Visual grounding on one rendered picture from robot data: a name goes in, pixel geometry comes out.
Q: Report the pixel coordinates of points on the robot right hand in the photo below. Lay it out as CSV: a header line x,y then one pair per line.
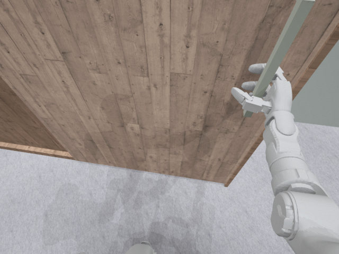
x,y
279,94

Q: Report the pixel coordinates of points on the robot right forearm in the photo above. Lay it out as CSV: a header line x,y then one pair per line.
x,y
286,162

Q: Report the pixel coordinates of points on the robot right upper arm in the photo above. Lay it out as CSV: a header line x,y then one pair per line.
x,y
308,222

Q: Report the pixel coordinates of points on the handle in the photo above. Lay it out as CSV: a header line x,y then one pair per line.
x,y
288,34

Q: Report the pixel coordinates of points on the wardrobe door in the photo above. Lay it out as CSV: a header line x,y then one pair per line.
x,y
18,124
146,84

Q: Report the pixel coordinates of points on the left robot shin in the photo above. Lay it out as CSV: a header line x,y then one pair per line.
x,y
144,242

